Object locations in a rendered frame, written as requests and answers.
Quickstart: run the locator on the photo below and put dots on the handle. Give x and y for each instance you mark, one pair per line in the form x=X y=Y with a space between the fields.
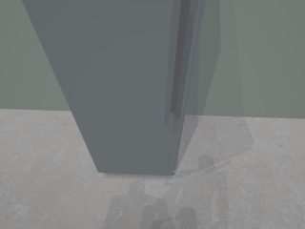
x=179 y=49

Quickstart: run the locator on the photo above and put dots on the fridge door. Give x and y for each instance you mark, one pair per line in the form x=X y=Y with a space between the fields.
x=114 y=61

